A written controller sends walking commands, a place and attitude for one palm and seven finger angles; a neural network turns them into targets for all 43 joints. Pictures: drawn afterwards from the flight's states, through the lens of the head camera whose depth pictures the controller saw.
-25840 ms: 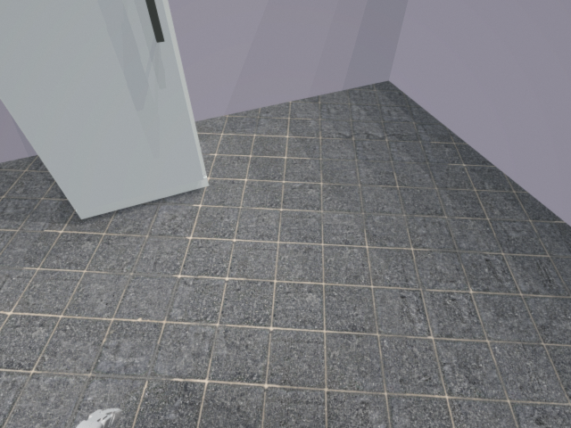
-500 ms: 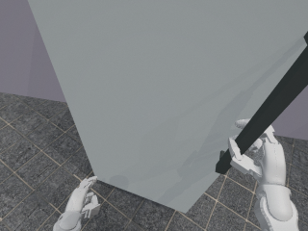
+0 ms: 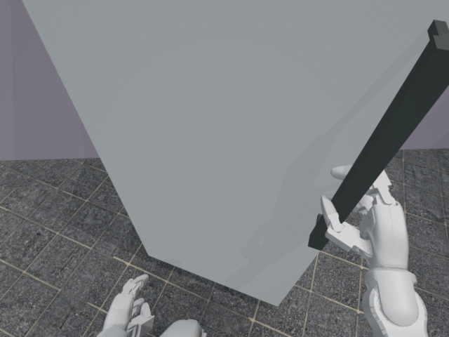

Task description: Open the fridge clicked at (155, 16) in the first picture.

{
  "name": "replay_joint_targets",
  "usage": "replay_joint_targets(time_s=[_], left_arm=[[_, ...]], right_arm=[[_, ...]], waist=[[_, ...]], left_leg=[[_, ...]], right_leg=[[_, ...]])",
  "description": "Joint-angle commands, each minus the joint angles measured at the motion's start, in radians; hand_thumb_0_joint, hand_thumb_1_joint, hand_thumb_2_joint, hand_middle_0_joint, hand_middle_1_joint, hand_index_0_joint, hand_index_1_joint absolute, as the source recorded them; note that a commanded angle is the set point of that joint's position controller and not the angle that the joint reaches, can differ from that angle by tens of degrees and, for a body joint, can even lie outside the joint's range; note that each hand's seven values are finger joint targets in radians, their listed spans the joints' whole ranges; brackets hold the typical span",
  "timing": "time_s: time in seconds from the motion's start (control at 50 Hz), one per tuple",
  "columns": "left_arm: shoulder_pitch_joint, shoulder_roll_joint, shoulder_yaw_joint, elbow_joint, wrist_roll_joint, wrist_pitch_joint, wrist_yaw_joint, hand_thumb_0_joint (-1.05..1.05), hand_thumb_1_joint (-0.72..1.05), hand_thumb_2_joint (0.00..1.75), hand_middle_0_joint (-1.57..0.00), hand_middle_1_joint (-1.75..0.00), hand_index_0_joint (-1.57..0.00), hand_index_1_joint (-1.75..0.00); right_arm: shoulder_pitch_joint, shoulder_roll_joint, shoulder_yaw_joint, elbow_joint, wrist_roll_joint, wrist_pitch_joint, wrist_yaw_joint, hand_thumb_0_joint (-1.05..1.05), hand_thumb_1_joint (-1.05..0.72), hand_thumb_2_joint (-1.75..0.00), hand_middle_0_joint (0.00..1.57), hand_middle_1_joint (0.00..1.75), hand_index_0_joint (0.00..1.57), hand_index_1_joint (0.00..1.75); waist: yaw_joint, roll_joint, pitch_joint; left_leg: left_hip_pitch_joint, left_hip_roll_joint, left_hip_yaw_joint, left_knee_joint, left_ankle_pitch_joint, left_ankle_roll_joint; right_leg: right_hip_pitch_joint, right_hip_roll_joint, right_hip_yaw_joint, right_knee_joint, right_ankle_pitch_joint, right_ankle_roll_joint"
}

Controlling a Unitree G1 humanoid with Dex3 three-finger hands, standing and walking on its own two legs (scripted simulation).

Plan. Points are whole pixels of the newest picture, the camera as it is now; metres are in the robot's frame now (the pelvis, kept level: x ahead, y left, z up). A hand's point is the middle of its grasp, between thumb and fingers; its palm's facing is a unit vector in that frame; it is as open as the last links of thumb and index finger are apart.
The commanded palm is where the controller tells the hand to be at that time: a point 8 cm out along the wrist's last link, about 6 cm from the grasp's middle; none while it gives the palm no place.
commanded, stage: walk backward, drawing the door open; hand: right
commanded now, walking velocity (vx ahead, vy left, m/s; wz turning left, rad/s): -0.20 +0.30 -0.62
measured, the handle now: (356, 171) +0.32 -0.14 +0.19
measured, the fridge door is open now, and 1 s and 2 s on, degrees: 24 63 70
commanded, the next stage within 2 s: stop walking and hold the door back in 1.10 s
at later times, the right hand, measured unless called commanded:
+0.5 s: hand out of the picture +0.11 -0.01 +0.13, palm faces +0.37 +0.90 -0.22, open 7.1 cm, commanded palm +0.07 -0.05 +0.14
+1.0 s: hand out of the picture +0.01 +0.13 +0.13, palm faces +0.77 +0.58 -0.25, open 7.1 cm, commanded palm -0.05 +0.12 +0.14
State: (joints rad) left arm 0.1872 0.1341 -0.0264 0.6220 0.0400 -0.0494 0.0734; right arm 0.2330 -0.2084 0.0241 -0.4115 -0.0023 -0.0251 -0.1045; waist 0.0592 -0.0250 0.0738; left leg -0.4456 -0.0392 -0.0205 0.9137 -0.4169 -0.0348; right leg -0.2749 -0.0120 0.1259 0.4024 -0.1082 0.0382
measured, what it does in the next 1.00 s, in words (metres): steps to the left, turning right: left foot, then right foot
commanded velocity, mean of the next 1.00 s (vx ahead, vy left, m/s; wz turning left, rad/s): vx -0.18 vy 0.35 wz -0.75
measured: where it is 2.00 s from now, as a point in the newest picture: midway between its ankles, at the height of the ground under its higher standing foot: outside the picture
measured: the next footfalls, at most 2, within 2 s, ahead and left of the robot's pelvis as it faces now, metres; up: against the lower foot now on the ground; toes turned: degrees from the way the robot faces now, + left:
left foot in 0.10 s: +0.08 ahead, +0.16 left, +0.00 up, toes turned -5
right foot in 0.36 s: -0.06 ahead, -0.02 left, +0.00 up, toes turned -22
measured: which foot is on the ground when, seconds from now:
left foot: up 0.00-0.08, down 0.10-0.34, up 0.36-0.58, down 0.60-0.86, up 0.88-1.00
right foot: down 0.00-0.12, up 0.14-0.34, down 0.36-0.60, up 0.62-0.84, down 0.86-1.00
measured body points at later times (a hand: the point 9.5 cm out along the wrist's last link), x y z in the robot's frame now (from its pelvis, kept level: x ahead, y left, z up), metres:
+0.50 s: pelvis -0.08 +0.19 -0.01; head -0.04 +0.17 +0.44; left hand +0.16 +0.33 -0.11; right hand +0.09 -0.06 +0.15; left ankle +0.04 +0.28 -0.68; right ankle -0.10 +0.00 -0.74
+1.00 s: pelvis -0.05 +0.43 -0.01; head -0.04 +0.39 +0.44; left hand +0.22 +0.46 -0.09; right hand -0.03 +0.11 +0.15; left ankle +0.08 +0.45 -0.68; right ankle -0.12 +0.29 -0.74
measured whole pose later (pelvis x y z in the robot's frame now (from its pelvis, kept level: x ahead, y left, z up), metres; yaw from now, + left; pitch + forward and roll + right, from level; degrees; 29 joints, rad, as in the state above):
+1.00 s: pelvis -0.05 +0.43 -0.01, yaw -49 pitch -4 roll +1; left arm 0.20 0.15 0.00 0.61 0.05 -0.14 0.07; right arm 0.24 -0.26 -0.08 -0.44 -0.02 -0.09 -0.04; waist 0.03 0.02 0.14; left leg -0.53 0.00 0.05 1.03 -0.33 -0.05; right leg -0.27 -0.08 -0.01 0.55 -0.22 0.03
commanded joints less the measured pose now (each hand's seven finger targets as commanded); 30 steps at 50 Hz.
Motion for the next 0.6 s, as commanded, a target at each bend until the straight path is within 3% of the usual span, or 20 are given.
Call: replay_joint_targets(time_s=[0.0, 0.02, 0.06, 0.1, 0.12, 0.14, 0.18, 0.26, 0.28, 0.3, 0.32, 0.34, 0.36, 0.4, 0.44, 0.48, 0.52, 0.54, 0.56, 0.58], left_arm=[[-0.150, 0.134, 0.044, -0.162, -0.018, -0.088, 0.011, 0.00, 0.90, 0.90, -0.20, -0.30, -0.20, -0.30], [-0.157, 0.135, 0.046, -0.162, -0.017, -0.088, 0.011, 0.00, 0.90, 0.90, -0.20, -0.30, -0.20, -0.30], [-0.154, 0.116, 0.047, -0.160, -0.021, -0.089, 0.008, 0.00, 0.90, 0.90, -0.20, -0.30, -0.20, -0.30], [-0.137, 0.087, 0.045, -0.142, -0.023, -0.072, 0.002, 0.00, 0.90, 0.90, -0.20, -0.30, -0.20, -0.30], [-0.147, 0.098, 0.061, -0.134, -0.026, -0.073, 0.017, 0.00, 0.90, 0.90, -0.20, -0.30, -0.20, -0.30], [-0.160, 0.104, 0.073, -0.132, -0.024, -0.076, 0.025, 0.00, 0.90, 0.90, -0.20, -0.30, -0.20, -0.30], [-0.135, 0.077, 0.053, -0.141, -0.003, -0.081, 0.037, 0.00, 0.90, 0.90, -0.20, -0.30, -0.20, -0.30], [-0.078, 0.080, 0.038, -0.167, -0.003, -0.119, 0.049, 0.00, 0.90, 0.90, -0.20, -0.30, -0.20, -0.30], [-0.035, 0.096, 0.047, -0.167, -0.002, -0.130, 0.050, 0.00, 0.90, 0.90, -0.20, -0.30, -0.20, -0.30], [0.000, 0.124, 0.061, -0.182, 0.001, -0.140, 0.046, 0.00, 0.90, 0.90, -0.20, -0.30, -0.20, -0.30], [-0.015, 0.178, 0.081, -0.200, 0.017, -0.149, 0.031, 0.00, 0.90, 0.90, -0.20, -0.30, -0.20, -0.30], [-0.020, 0.200, 0.092, -0.198, 0.012, -0.127, 0.015, 0.00, 0.90, 0.90, -0.20, -0.30, -0.20, -0.30], [-0.054, 0.168, 0.093, -0.186, 0.016, -0.133, 0.012, 0.00, 0.90, 0.90, -0.20, -0.30, -0.20, -0.30], [-0.119, 0.173, 0.091, -0.147, 0.004, -0.142, -0.002, 0.00, 0.90, 0.90, -0.20, -0.30, -0.20, -0.30], [-0.122, 0.174, 0.094, -0.135, -0.012, -0.149, -0.019, 0.00, 0.90, 0.90, -0.20, -0.30, -0.20, -0.30], [-0.116, 0.164, 0.091, -0.141, -0.026, -0.148, -0.020, 0.00, 0.90, 0.90, -0.20, -0.30, -0.20, -0.30], [-0.131, 0.156, 0.096, -0.145, -0.033, -0.138, -0.016, 0.00, 0.90, 0.90, -0.20, -0.30, -0.20, -0.30], [-0.113, 0.144, 0.095, -0.132, -0.035, -0.135, -0.014, 0.00, 0.90, 0.90, -0.20, -0.30, -0.20, -0.30], [-0.112, 0.103, 0.084, -0.135, -0.040, -0.133, -0.015, 0.00, 0.90, 0.90, -0.20, -0.30, -0.20, -0.30], [-0.118, 0.071, 0.078, -0.131, -0.039, -0.122, -0.014, 0.00, 0.90, 0.90, -0.20, -0.30, -0.20, -0.30]], right_arm=[[-0.114, -0.053, -0.048, -0.323, 0.008, -0.110, -0.012, 0.00, -0.90, -0.90, 0.45, 1.40, 0.45, 1.40], [-0.118, -0.049, -0.045, -0.335, 0.008, -0.114, -0.013, 0.00, -0.90, -0.90, 0.45, 1.40, 0.45, 1.40], [-0.109, -0.068, -0.057, -0.365, 0.006, -0.128, -0.005, 0.00, -0.90, -0.90, 0.45, 1.40, 0.45, 1.40], [-0.126, -0.137, -0.125, -0.404, 0.004, -0.128, -0.012, 0.00, -0.90, -0.90, 0.45, 1.40, 0.45, 1.40], [-0.122, -0.154, -0.160, -0.397, -0.003, -0.117, -0.017, 0.00, -0.90, -0.90, 0.45, 1.40, 0.45, 1.40], [-0.091, -0.144, -0.155, -0.374, -0.009, -0.102, -0.014, 0.00, -0.90, -0.90, 0.45, 1.40, 0.45, 1.40], [-0.135, -0.088, -0.103, -0.372, -0.019, -0.098, 0.021, 0.00, -0.90, -0.90, 0.45, 1.40, 0.45, 1.40], [-0.121, -0.043, -0.046, -0.385, -0.002, -0.123, 0.041, 0.00, -0.90, -0.90, 0.45, 1.40, 0.45, 1.40], [-0.142, -0.035, -0.019, -0.400, 0.003, -0.127, 0.046, 0.00, -0.90, -0.90, 0.45, 1.40, 0.45, 1.40], [-0.185, -0.027, 0.008, -0.415, 0.006, -0.139, 0.048, 0.00, -0.90, -0.90, 0.45, 1.40, 0.45, 1.40], [-0.212, -0.024, 0.023, -0.423, -0.015, -0.159, 0.047, 0.00, -0.90, -0.90, 0.45, 1.40, 0.45, 1.40], [-0.188, -0.055, 0.008, -0.339, -0.054, -0.176, 0.033, 0.00, -0.90, -0.90, 0.45, 1.40, 0.45, 1.40], [-0.168, -0.038, 0.005, -0.391, -0.035, -0.193, 0.052, 0.00, -0.90, -0.90, 0.45, 1.40, 0.45, 1.40], [-0.200, -0.077, -0.044, -0.428, -0.040, -0.205, 0.051, 0.00, -0.90, -0.90, 0.45, 1.40, 0.45, 1.40], [-0.190, -0.038, -0.031, -0.397, -0.024, -0.188, 0.040, 0.00, -0.90, -0.90, 0.45, 1.40, 0.45, 1.40], [-0.158, -0.028, -0.040, -0.359, -0.004, -0.167, 0.032, 0.00, -0.90, -0.90, 0.45, 1.40, 0.45, 1.40], [-0.177, -0.053, -0.071, -0.371, -0.007, -0.164, 0.025, 0.00, -0.90, -0.90, 0.45, 1.40, 0.45, 1.40], [-0.158, -0.088, -0.100, -0.353, -0.007, -0.160, 0.023, 0.00, -0.90, -0.90, 0.45, 1.40, 0.45, 1.40], [-0.179, -0.096, -0.100, -0.395, -0.002, -0.163, 0.024, 0.00, -0.90, -0.90, 0.45, 1.40, 0.45, 1.40], [-0.182, -0.178, -0.174, -0.412, -0.005, -0.158, 0.015, 0.00, -0.90, -0.90, 0.45, 1.40, 0.45, 1.40]], waist=[[-0.045, -0.274, -0.213], [-0.047, -0.296, -0.196], [-0.043, -0.157, -0.188], [-0.035, 0.127, -0.231], [-0.061, 0.214, -0.271], [-0.079, 0.274, -0.282], [-0.056, 0.211, -0.246], [-0.038, 0.129, -0.238], [-0.011, 0.065, -0.246], [0.024, -0.076, -0.234], [-0.007, -0.282, -0.231], [-0.009, -0.154, -0.239], [0.002, -0.148, -0.228], [-0.035, -0.193, -0.131], [-0.056, -0.193, -0.155], [-0.051, -0.257, -0.198], [-0.057, -0.270, -0.213], [-0.045, -0.185, -0.219], [-0.045, -0.007, -0.230], [-0.045, 0.228, -0.226]], left_leg=[[0.260, -0.008, 0.042, -0.259, 0.034, 0.000], [0.314, -0.013, 0.048, -0.335, 0.062, 0.000], [0.355, 0.009, 0.027, -0.525, 0.148, 0.005], [0.147, 0.197, -0.041, -0.685, 0.029, 0.069], [0.049, 0.277, -0.061, -0.721, -0.105, 0.121], [0.042, 0.346, -0.130, -0.730, -0.077, 0.174], [0.146, 0.326, -0.004, -0.629, 0.218, 0.213], [0.210, 0.260, 0.141, -0.460, 0.450, 0.179], [0.123, 0.218, 0.151, -0.319, 0.414, 0.144], [-0.119, 0.148, 0.164, -0.109, 0.230, 0.074], [-0.324, 0.062, 0.090, 0.136, -0.094, 0.003], [-0.316, 0.095, -0.025, 0.281, -0.097, -0.007], [-0.322, 0.083, -0.085, 0.303, -0.060, -0.015], [-0.252, 0.118, -0.111, 0.268, 0.030, -0.018], [0.038, 0.089, -0.037, 0.019, 0.099, -0.012], [0.257, 0.012, 0.061, -0.167, 0.052, -0.015], [0.393, -0.031, 0.128, -0.347, 0.052, -0.022], [0.399, -0.015, 0.120, -0.453, 0.081, -0.014], [0.333, 0.065, 0.075, -0.603, 0.086, 0.018], [0.251, 0.260, -0.085, -0.668, 0.059, 0.110]], right_leg=[[-0.100, -0.155, 0.170, -0.202, -0.268, -0.144], [-0.156, -0.143, 0.173, -0.194, -0.319, -0.140], [-0.193, -0.075, 0.112, -0.095, -0.319, -0.104], [-0.057, 0.059, -0.121, 0.229, -0.260, -0.016], [-0.048, 0.073, -0.167, 0.494, -0.349, -0.005], [-0.116, 0.056, -0.163, 0.732, -0.420, -0.013], [-0.201, -0.007, -0.182, 0.819, -0.395, -0.013], [-0.047, -0.034, -0.235, 0.287, -0.308, -0.022], [0.075, -0.042, -0.205, 0.094, -0.199, -0.031], [0.263, -0.197, 0.034, -0.063, -0.021, -0.080], [0.359, -0.505, 0.511, -0.162, 0.298, -0.196], [0.364, -0.600, 0.634, -0.157, 0.379, -0.279], [0.299, -0.512, 0.559, -0.115, 0.312, -0.270], [0.132, -0.427, 0.363, -0.077, 0.179, -0.236], [-0.042, -0.288, 0.133, -0.067, -0.004, -0.146], [-0.137, -0.213, 0.099, -0.122, -0.278, -0.112], [-0.204, -0.163, 0.080, -0.096, -0.415, -0.094], [-0.185, -0.111, 0.037, -0.015, -0.414, -0.074], [-0.137, -0.024, -0.059, 0.183, -0.386, -0.035], [-0.203, 0.058, -0.206, 0.518, -0.404, 0.017]])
